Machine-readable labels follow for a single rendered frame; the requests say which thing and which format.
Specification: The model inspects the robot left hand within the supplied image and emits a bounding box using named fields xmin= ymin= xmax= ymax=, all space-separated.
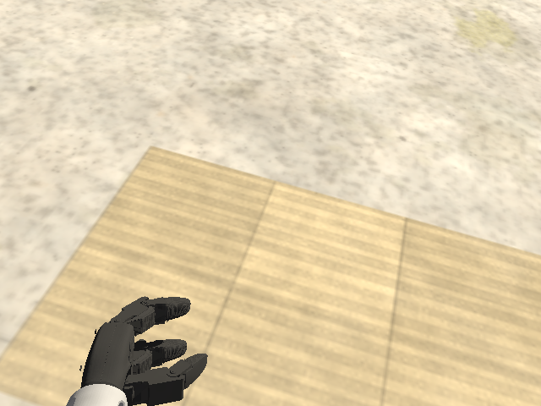
xmin=79 ymin=297 xmax=208 ymax=406

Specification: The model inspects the robot left forearm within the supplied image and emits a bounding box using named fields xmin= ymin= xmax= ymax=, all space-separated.
xmin=66 ymin=384 xmax=128 ymax=406

